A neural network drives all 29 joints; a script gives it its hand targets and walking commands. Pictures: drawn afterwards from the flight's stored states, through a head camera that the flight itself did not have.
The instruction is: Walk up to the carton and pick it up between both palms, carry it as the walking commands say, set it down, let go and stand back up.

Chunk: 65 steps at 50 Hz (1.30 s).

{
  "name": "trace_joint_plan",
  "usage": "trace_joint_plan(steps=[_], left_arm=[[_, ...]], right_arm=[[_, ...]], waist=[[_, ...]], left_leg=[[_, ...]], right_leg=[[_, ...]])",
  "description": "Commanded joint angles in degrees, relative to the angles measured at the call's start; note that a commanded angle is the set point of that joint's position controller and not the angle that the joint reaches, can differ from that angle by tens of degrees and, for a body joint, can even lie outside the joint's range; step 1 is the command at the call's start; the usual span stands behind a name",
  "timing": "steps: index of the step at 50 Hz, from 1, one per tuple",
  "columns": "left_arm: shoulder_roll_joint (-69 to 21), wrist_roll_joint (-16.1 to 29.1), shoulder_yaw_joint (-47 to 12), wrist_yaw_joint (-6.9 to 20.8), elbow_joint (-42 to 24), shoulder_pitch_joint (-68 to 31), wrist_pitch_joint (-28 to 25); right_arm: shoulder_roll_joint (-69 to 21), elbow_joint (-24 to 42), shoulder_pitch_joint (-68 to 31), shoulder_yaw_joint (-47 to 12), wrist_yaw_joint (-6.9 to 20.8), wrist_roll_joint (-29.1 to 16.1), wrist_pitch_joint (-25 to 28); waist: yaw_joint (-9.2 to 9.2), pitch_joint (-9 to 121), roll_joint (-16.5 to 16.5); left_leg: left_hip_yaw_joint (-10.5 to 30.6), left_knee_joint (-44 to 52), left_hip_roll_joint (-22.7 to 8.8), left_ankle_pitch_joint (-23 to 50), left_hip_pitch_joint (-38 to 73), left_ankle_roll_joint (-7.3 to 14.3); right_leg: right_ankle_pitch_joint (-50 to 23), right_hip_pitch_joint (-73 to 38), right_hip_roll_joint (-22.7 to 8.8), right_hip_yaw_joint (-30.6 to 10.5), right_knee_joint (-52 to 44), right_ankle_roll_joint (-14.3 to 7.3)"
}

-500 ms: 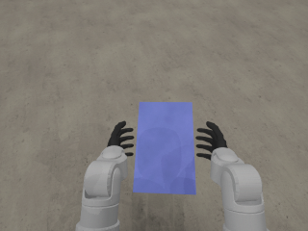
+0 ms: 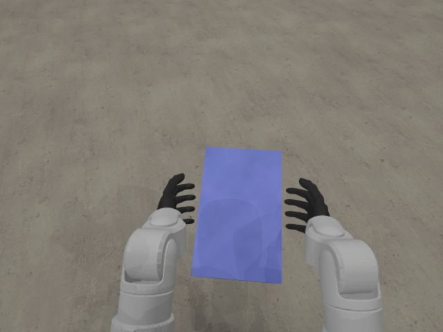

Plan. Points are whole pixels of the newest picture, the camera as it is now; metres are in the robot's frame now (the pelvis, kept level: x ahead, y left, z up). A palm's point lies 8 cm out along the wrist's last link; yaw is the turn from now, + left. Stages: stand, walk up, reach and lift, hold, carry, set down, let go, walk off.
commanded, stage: carry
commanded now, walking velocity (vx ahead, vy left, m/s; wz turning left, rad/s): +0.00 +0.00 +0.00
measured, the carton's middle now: (239, 216) +0.34 +0.00 -0.02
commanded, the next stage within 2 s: none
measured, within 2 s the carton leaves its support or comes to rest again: neither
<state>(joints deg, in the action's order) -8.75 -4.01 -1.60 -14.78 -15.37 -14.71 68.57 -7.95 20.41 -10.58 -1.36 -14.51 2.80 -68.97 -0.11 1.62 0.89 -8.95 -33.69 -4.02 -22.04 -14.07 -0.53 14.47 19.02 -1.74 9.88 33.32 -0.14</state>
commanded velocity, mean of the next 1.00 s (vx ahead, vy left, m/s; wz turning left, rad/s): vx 0.00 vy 0.00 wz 0.00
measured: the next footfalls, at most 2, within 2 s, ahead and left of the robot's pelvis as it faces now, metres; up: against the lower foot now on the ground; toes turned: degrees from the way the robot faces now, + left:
none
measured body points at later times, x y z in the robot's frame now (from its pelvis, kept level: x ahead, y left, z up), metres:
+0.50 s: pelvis -0.06 +0.00 +0.00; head -0.06 +0.00 +0.45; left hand +0.24 +0.11 +0.06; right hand +0.23 -0.13 +0.06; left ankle -0.07 +0.08 -0.73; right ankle -0.02 -0.11 -0.73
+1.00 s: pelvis -0.08 -0.01 +0.00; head -0.07 +0.00 +0.45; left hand +0.23 +0.10 +0.04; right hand +0.22 -0.14 +0.05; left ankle -0.07 +0.08 -0.73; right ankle -0.02 -0.11 -0.73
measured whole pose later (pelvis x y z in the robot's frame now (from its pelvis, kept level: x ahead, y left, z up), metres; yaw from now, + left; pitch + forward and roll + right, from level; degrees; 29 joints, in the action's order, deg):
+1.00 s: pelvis -0.08 -0.01 +0.00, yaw -1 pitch +2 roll -1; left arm -8.4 -5.2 0.4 -12.2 0.1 -13.2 55.1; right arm -8.1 2.1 -11.6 1.5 -11.0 4.3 -55.2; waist 0.4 2.8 0.1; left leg -10.2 -32.4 -3.4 -17.2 -17.1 1.7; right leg 9.8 20.6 -1.9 9.3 28.6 -1.8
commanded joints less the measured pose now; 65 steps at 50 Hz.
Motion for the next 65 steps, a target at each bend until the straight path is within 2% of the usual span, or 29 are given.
trace_joint_plan(steps=[1,4,6,12,17,23,26,30,35,52,65], left_arm=[[-60.3,16.0,-25.3,11.3,-9.3,-17.9,-3.5],[-60.2,15.7,-25.0,11.3,-8.8,-17.9,-3.9],[-60.1,15.6,-24.9,11.5,-8.4,-18.1,-4.2],[-59.5,15.0,-23.8,12.1,-5.4,-18.4,-5.6],[-59.1,14.4,-23.0,12.8,-3.1,-19.5,-7.7],[-56.5,12.7,-20.1,13.5,2.4,-21.5,-10.7],[-54.6,12.2,-18.1,13.3,3.9,-22.9,-12.6],[-53.0,11.6,-17.2,12.6,5.6,-21.6,-14.5],[-52.8,11.3,-18.3,11.9,4.9,-20.3,-15.3],[-51.4,10.8,-19.6,12.3,3.9,-19.5,-17.9],[-50.6,10.6,-19.9,12.5,4.7,-19.3,-18.8]], right_arm=[[-59.5,9.7,-21.6,-26.6,11.4,-16.7,3.9],[-59.6,9.0,-21.8,-26.5,11.6,-16.7,4.2],[-59.5,8.4,-21.8,-26.2,11.7,-16.5,4.6],[-58.4,5.1,-22.7,-24.9,12.3,-15.2,6.1],[-58.0,2.1,-24.8,-24.0,13.1,-14.4,8.1],[-54.9,-4.3,-27.3,-21.0,13.7,-12.0,11.0],[-52.6,-6.2,-28.8,-18.6,13.5,-11.5,12.8],[-50.8,-8.7,-26.9,-17.3,13.0,-10.8,14.5],[-50.9,-8.3,-25.5,-18.8,12.6,-11.0,15.2],[-49.9,-7.3,-24.7,-19.9,13.3,-10.9,18.1],[-48.6,-8.0,-24.4,-19.3,13.6,-10.4,19.1]], waist=[[0.85,25.6,0.9],[0.91,25.5,2.3],[0.87,25.7,2.9],[0.74,26.4,0.3],[0.38,24.2,0.4],[0.23,20.3,-0.5],[0.20,18.7,-0.8],[0.35,19.2,-1.1],[0.46,20.4,-1.4],[0.42,23.2,-1.0],[0.29,22.5,-0.3]], left_leg=[[3.0,1.2,-5.2,42.1,9.0,-2.4],[3.6,0.2,-6.4,48.6,11.4,-1.9],[3.6,-0.5,-6.5,48.5,10.8,-1.5],[4.3,0.4,-5.7,33.1,5.9,-1.3],[4.6,3.5,-6.4,26.5,5.1,-0.4],[5.5,8.2,-6.6,7.6,0.2,0.0],[5.8,9.5,-6.6,3.1,-1.4,-0.2],[5.5,8.8,-6.4,4.4,-0.9,-0.5],[5.2,7.8,-6.1,6.2,-0.6,-0.2],[5.0,6.1,-6.2,12.8,0.8,1.3],[5.4,6.1,-6.8,14.5,0.6,1.9]], right_leg=[[-34.4,-10.8,-5.3,-2.6,1.7,-0.4],[-28.6,-8.1,-4.1,-1.4,1.9,0.3],[-26.2,-8.1,-4.0,-1.5,1.1,0.4],[-32.4,-12.9,-6.3,-4.7,-0.4,-1.4],[-21.6,-10.9,-6.3,-5.0,-2.3,-0.8],[-9.7,-9.7,-7.0,-6.7,-6.1,-0.6],[-6.8,-8.9,-7.2,-7.4,-7.9,-0.5],[-8.1,-8.5,-7.8,-8.0,-9.0,-0.5],[-10.5,-8.8,-8.2,-8.1,-9.0,-0.6],[-16.1,-9.4,-7.4,-6.8,-6.7,-0.8],[-15.1,-8.6,-6.6,-6.2,-5.8,-0.6]])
